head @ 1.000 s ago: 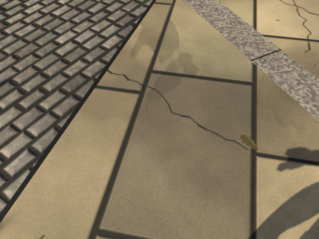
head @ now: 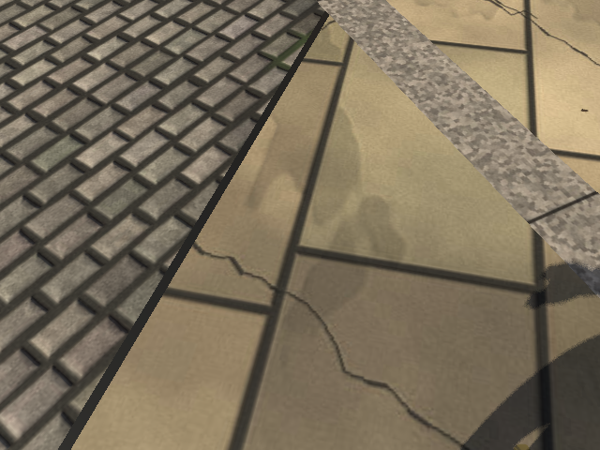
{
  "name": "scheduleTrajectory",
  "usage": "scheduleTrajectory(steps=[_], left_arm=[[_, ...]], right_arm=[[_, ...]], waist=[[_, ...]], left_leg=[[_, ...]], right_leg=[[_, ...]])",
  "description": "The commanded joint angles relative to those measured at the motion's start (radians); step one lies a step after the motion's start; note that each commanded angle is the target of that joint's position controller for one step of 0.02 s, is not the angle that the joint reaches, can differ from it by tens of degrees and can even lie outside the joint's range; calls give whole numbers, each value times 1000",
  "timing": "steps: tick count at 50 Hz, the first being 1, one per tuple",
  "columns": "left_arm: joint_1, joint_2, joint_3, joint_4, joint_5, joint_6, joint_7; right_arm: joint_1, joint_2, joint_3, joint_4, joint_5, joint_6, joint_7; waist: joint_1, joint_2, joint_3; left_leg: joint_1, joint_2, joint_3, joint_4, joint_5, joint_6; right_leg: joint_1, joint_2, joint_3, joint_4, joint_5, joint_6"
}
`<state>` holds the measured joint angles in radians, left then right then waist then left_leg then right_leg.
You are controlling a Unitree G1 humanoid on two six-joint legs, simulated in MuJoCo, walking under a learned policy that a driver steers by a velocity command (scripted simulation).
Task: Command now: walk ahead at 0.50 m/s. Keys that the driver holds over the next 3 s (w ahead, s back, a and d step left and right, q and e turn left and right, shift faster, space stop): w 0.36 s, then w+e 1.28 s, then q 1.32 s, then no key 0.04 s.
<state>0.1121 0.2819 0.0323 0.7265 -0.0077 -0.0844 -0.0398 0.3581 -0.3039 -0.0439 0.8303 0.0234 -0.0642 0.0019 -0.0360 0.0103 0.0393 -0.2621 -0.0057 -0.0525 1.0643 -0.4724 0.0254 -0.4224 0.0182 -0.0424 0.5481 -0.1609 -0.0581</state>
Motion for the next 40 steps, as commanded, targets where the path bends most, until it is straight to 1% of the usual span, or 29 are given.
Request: scheduleTrajectory(steps=[1,2,3,4,5,7,8,10,12,14,16,19,20,21,22,23,24,25,26,27,28,29,30,31,33,35,37,38,40], left_arm=[[131,125,38,-15,9,-2,6],[111,111,33,-17,20,-6,6],[106,107,33,-13,18,-12,5],[109,109,35,-5,13,-18,6],[115,119,38,5,9,-23,7],[136,139,44,24,8,-23,16],[148,144,45,32,7,-20,20],[169,151,46,45,4,-14,27],[203,164,48,62,-2,-9,31],[247,175,50,85,-7,-1,33],[277,179,52,106,-10,11,35],[286,189,59,125,-15,28,42],[277,196,61,126,-16,32,45],[253,204,62,123,-17,37,47],[247,179,51,116,-10,39,48],[253,112,25,84,18,35,48],[387,9,-1,78,-2,15,42],[314,134,27,93,-27,5,40],[231,171,43,65,-44,0,39],[194,156,43,59,-38,1,44],[184,144,48,60,-25,8,46],[212,125,50,66,-26,21,45],[228,104,49,72,-28,34,45],[230,86,48,71,-29,45,45],[195,72,48,50,-23,61,48],[153,68,48,30,-18,62,44],[107,57,44,15,-17,55,32],[75,49,40,5,-15,51,25],[-1,35,32,-25,-13,48,11]], right_arm=[[-85,-126,-30,-109,-6,-36,-3],[-63,-112,-30,-104,-10,-28,-2],[-43,-94,-28,-97,-10,-19,-2],[-34,-77,-24,-93,-12,-9,-4],[-47,-69,-22,-98,-15,-2,-6],[-115,-60,-19,-121,-22,2,-9],[-146,-55,-17,-128,-23,0,-8],[-209,-40,-11,-141,-21,-8,-1],[-280,-26,-4,-157,-17,-16,8],[-343,-26,-1,-176,-11,-22,18],[-390,-32,-2,-196,-7,-27,30],[-400,-54,-8,-211,-8,-33,44],[-363,-70,-16,-204,-10,-36,44],[-274,-94,-30,-181,-13,-39,40],[-118,-145,-55,-136,-17,-40,30],[65,-222,-76,-109,-31,-35,16],[76,-258,-82,-94,-33,-27,20],[56,-151,-56,-108,-25,-27,19],[-7,-116,-44,-109,-22,-29,16],[-72,-96,-37,-111,-25,-32,16],[-118,-68,-31,-109,-28,-36,18],[-144,-57,-29,-104,-37,-44,17],[-158,-49,-31,-98,-38,-51,18],[-165,-51,-33,-88,-38,-57,17],[-167,-71,-42,-70,-39,-64,13],[-154,-84,-47,-52,-42,-61,4],[-151,-99,-50,-43,-41,-54,-4],[-146,-107,-52,-38,-39,-50,-7],[-114,-125,-58,-24,-33,-41,-12]], waist=[[79,-53,-87],[48,-81,-83],[33,-91,-85],[24,-89,-80],[21,-82,-63],[32,-65,-30],[41,-60,-22],[63,-61,-8],[92,-59,7],[117,-58,23],[127,-61,37],[104,-74,31],[77,-85,10],[19,-89,-40],[-53,-70,-150],[-111,56,-321],[-35,315,-434],[-82,179,-351],[-71,136,-209],[-38,74,-141],[-12,73,-86],[18,100,-74],[31,101,-65],[41,91,-50],[47,68,-17],[39,53,2],[26,45,12],[13,39,20],[-19,22,41]], left_leg=[[-448,109,-27,118,129,2],[-386,132,-34,91,170,-3],[-351,138,-31,68,187,-11],[-340,141,-23,46,196,-21],[-350,146,-18,15,217,-31],[-403,152,-13,-80,303,-49],[-415,152,-10,-141,361,-53],[-399,137,6,-275,473,-52],[-368,116,27,-392,553,-48],[-362,99,38,-460,575,-43],[-381,88,35,-507,548,-29],[-351,72,29,-560,446,8],[-286,53,39,-573,408,20],[-148,24,65,-604,402,40],[99,35,60,-598,433,70],[416,238,-154,-553,458,131],[678,428,-585,-673,220,261],[604,400,-585,-740,91,224],[478,373,-433,-765,114,184],[352,336,-331,-796,202,165],[258,301,-245,-832,272,156],[192,280,-178,-864,319,147],[155,268,-132,-892,354,151],[129,266,-85,-911,399,157],[112,268,-12,-936,464,163],[135,260,52,-947,501,163],[153,243,120,-952,525,149],[161,239,149,-954,533,144],[198,254,186,-954,545,141]], right_leg=[[418,-286,422,-299,-5,-178],[353,-263,375,-325,58,-175],[318,-251,343,-351,93,-181],[292,-245,308,-371,131,-190],[272,-243,277,-390,160,-195],[271,-237,230,-416,208,-198],[280,-226,204,-421,221,-188],[287,-198,149,-426,227,-162],[298,-189,119,-429,207,-148],[338,-208,120,-418,187,-147],[405,-238,130,-393,200,-144],[488,-278,156,-323,291,-123],[494,-276,164,-278,379,-113],[476,-251,149,-178,517,-97],[391,-194,116,4,535,-68],[176,-117,73,326,225,-29],[-183,38,93,618,-414,20],[-277,-13,195,716,-418,18],[-322,-55,176,720,-322,12],[-288,-99,156,689,-236,20],[-259,-124,156,642,-177,29],[-197,-147,162,623,-133,36],[-169,-153,157,614,-114,42],[-169,-157,153,605,-101,48],[-215,-164,158,562,-41,60],[-260,-162,163,471,48,69],[-253,-156,137,349,147,68],[-243,-152,115,290,185,65],[-244,-144,71,204,215,54]])
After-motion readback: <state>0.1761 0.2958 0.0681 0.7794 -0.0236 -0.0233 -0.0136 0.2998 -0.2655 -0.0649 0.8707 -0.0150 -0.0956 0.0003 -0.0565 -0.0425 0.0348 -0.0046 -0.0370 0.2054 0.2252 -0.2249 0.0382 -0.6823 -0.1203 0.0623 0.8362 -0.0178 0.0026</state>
